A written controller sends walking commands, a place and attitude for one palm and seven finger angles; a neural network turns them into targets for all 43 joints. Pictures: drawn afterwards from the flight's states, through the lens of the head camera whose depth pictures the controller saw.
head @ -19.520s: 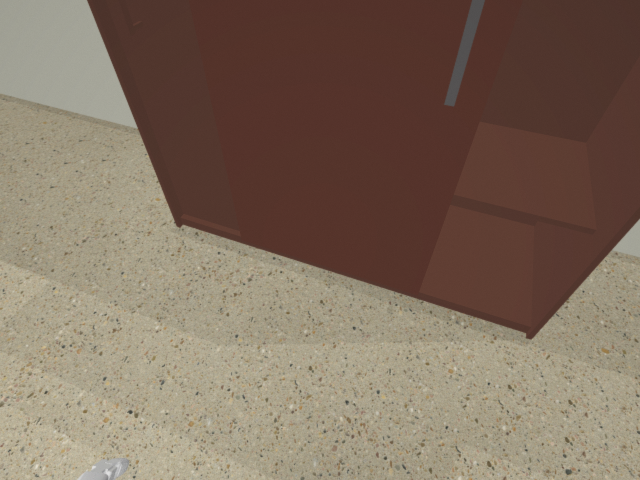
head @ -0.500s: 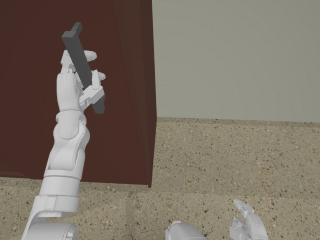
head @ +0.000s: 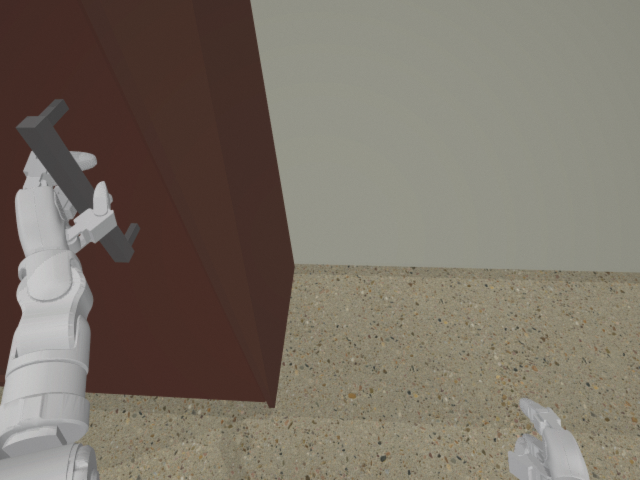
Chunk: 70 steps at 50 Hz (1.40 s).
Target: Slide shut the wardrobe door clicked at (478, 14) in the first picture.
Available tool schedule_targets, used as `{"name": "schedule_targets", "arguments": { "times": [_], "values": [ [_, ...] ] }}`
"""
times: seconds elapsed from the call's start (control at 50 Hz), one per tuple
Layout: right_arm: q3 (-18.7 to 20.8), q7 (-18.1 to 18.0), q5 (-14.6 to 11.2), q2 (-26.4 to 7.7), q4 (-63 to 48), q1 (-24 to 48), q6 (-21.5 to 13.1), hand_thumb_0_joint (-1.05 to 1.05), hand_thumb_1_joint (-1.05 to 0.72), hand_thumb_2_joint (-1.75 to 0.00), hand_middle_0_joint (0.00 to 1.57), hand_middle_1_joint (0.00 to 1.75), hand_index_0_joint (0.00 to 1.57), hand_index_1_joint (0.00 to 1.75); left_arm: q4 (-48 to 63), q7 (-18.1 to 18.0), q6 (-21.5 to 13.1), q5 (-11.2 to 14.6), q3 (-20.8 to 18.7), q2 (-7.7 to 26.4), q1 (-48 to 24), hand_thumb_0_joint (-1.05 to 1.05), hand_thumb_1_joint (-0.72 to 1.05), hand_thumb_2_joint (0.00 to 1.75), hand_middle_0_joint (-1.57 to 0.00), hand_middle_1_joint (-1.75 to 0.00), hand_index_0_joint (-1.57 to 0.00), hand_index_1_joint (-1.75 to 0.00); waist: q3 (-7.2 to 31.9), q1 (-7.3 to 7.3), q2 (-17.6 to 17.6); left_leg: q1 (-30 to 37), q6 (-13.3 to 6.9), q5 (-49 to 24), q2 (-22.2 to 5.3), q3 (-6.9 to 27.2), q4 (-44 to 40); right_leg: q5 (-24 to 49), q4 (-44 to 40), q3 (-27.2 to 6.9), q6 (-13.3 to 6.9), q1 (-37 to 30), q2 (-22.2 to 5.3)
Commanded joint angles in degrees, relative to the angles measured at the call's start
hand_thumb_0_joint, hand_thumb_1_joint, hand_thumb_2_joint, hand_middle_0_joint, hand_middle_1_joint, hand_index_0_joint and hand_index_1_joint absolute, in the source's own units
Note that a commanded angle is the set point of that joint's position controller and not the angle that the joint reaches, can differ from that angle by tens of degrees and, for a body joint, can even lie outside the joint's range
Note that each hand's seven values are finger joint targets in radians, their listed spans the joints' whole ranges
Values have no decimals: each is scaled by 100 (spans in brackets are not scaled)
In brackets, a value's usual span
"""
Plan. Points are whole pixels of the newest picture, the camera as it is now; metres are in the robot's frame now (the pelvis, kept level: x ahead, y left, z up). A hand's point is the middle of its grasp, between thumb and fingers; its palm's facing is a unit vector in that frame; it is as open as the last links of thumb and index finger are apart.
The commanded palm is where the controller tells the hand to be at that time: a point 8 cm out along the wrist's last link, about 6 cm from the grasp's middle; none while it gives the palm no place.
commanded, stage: stop walking and hold the door there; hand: left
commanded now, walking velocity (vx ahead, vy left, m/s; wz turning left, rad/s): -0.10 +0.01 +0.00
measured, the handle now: (93, 189) +0.41 +0.31 +0.16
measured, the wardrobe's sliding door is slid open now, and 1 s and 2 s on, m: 0.00 0.00 0.00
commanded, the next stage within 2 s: loosen the grip on the handle in 1.84 s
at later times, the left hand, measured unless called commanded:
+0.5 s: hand (102, 214) +0.37 +0.29 +0.16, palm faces +0.41 -0.89 -0.21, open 6.3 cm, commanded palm +0.33 +0.32 +0.16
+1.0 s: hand (100, 216) +0.37 +0.29 +0.16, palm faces +0.33 -0.92 -0.20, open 6.2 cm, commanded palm +0.33 +0.32 +0.16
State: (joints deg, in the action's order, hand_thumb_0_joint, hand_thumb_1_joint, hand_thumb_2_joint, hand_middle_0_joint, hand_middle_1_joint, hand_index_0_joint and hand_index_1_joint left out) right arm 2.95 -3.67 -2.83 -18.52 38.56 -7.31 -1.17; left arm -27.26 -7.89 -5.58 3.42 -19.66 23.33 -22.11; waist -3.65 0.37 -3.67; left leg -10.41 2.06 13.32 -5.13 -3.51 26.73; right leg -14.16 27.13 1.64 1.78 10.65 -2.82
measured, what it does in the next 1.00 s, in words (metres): shifts its weight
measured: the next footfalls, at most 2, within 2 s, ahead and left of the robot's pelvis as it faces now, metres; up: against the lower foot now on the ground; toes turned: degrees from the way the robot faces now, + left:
none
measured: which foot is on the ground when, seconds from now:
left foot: down 0.00-1.00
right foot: down 0.00-1.00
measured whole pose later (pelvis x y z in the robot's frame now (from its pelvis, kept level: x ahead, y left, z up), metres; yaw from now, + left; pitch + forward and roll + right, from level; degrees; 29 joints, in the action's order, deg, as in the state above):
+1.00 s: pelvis -0.02 +0.07 -0.01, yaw -2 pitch -2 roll +1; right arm 2.5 -4.6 -2.6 -16.3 37.5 -8.3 -0.3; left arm -16.9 -8.0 -7.3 3.8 -13.8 20.7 -20.5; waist -4.6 -0.2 -0.3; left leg -14.6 -3.3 15.7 0.8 -8.8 31.7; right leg -13.5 33.9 -2.5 4.4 17.4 -9.1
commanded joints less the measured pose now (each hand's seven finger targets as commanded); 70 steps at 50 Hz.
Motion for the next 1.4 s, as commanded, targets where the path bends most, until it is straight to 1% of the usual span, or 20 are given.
{"name": "schedule_targets", "arguments": {
  "times": [0.0,0.04,0.1,0.16,0.2,0.3,0.58,0.66,0.78,0.84,0.92,0.96,1.0,1.06,1.1,1.14,1.22,1.3,1.34,1.38],
  "values": [
    [154,-77,-20,-434,-777,229,-209,0,-90,-90,20,30,20,30,1326,7,-543,-192,-415,1816,-1553,0,90,90,-45,-140,-45,-140,1828,-45,589,143,-258,-1467,-138,-59,-49,3511,-248,-690,-196,-965,-792],
    [153,-99,-30,-415,-836,206,-229,0,-90,-90,20,30,20,30,1398,22,-556,-170,-208,1556,-1479,0,90,90,-45,-140,-45,-140,1865,-66,617,354,-273,-1656,-206,-13,-69,3253,-235,-614,-168,-761,-672],
    [131,-138,-27,-443,-849,153,-227,0,-90,-90,20,30,20,30,1526,-9,-562,-157,-67,1449,-1442,0,90,90,-45,-140,-45,-140,1862,-77,222,533,-319,-1804,-371,103,-190,2405,-183,-448,-122,-443,-476],
    [88,-160,-10,-446,-849,173,-243,0,-90,-90,20,30,20,30,1634,-35,-543,-135,137,1271,-1388,0,90,90,-45,-140,-45,-140,1686,-76,-89,407,-382,-1333,-466,227,-408,1497,-203,-327,-76,-227,-302],
    [42,-169,12,-430,-841,152,-264,0,-90,-90,20,30,20,30,1671,-76,-537,-147,36,1388,-1491,0,90,90,-45,-140,-45,-140,1638,-45,-98,262,-398,-901,-481,255,-515,1134,-218,-311,-71,-167,-238],
    [-30,-198,49,-376,-744,89,-307,0,-90,-90,20,30,20,30,1683,-106,-520,-156,42,1412,-1613,0,90,90,-45,-140,-45,-140,1547,-49,-149,89,-395,-317,-454,219,-625,900,-252,-316,-75,-106,-183],
    [-62,-212,36,-293,-592,-8,-356,0,-90,-90,20,30,20,30,1787,-83,-468,-124,234,1200,-1662,0,90,90,-45,-140,-45,-140,1573,-88,3,327,-363,-544,-435,80,-509,1207,-241,-319,-70,16,-158],
    [-2,-220,36,-342,-568,32,-316,0,-90,-90,20,30,20,30,1806,-93,-463,-120,132,1334,-1608,0,90,90,-45,-140,-45,-140,1542,-93,18,247,-348,-440,-264,-50,-266,1488,-330,-472,-120,-48,-316],
    [76,-194,64,-315,-700,142,-186,0,-90,-90,20,30,20,30,1839,-47,-473,-102,92,1366,-1637,0,90,90,-45,-140,-45,-140,1500,-95,715,-34,-310,91,125,-181,168,1421,-384,-936,-300,44,-958],
    [103,-172,85,-317,-735,208,-158,0,-90,-90,20,30,20,30,1817,-10,-523,-111,18,1383,-1690,0,90,90,-45,-140,-45,-140,1526,-82,960,-42,-308,-31,156,-185,5,1606,-219,-887,-307,-54,-1107],
    [83,-111,20,-301,-899,417,-160,0,-90,-90,20,30,20,30,2359,53,-637,-87,483,816,-1731,0,90,90,-45,-140,-45,-140,1635,-77,-79,371,-528,-849,-261,249,-309,1433,831,-64,-62,329,-577],
    [50,-81,-28,-238,-951,413,-165,0,-90,-90,20,30,20,30,2716,80,-662,-58,749,533,-1650,0,90,90,-45,-140,-45,-140,1672,-50,-617,703,-736,-1620,-601,587,-309,301,1339,254,33,751,-266],
    [-5,-62,31,-208,-961,249,-228,0,-90,-90,20,30,20,30,2907,68,-610,-95,979,243,-1646,0,90,90,-45,-140,-45,-140,1548,-79,-563,796,-841,-1918,-929,866,-495,-842,1570,289,-9,1036,-142],
    [-93,-41,81,-240,-848,194,-303,0,-90,-90,20,30,20,30,2861,-29,-524,-118,732,528,-1393,0,90,90,-45,-140,-45,-140,1603,-22,-147,867,-704,-2377,-832,669,-129,-104,443,203,-84,522,-132],
    [-166,-51,115,-177,-851,274,-310,0,-90,-90,20,30,20,30,2878,-35,-514,-124,738,535,-1442,0,90,90,-45,-140,-45,-140,1735,-93,104,480,-438,-1668,-472,403,91,1485,-193,-227,-210,-194,-337],
    [-96,-102,112,-211,-801,152,-312,0,-90,-90,20,30,20,30,2850,-44,-490,-54,761,431,-1505,0,90,90,-45,-140,-45,-140,1776,-145,852,384,-283,-953,-241,319,-23,1671,-135,-517,-325,-271,-475],
    [-212,-136,159,-156,-799,228,-312,0,-90,-90,20,30,20,30,2965,-66,-494,-88,858,338,-1328,0,90,90,-45,-140,-45,-140,1740,-96,-103,721,-278,-1768,-528,497,-531,1296,56,-90,-150,-51,-181],
    [-217,-122,161,-129,-850,223,-301,0,-90,-90,20,30,20,30,3131,-65,-488,-102,786,415,-1134,0,90,90,-45,-140,-45,-140,1854,-89,-52,1030,-233,-2499,-547,399,-408,1418,-53,-31,-157,-71,-130],
    [-220,-116,152,-117,-882,226,-281,0,-90,-90,20,30,20,30,3149,-55,-478,-94,880,310,-1063,0,90,90,-45,-140,-45,-140,1834,-105,-98,940,-218,-2452,-512,345,-386,1606,-127,-75,-181,-184,-161],
    [-198,-132,138,-143,-885,192,-259,0,-90,-90,20,30,20,30,3091,-75,-460,-86,685,511,-957,0,90,90,-45,-140,-45,-140,1840,-112,-17,842,-231,-2357,-454,277,-346,1890,-161,-114,-197,-317,-202]
  ]
}}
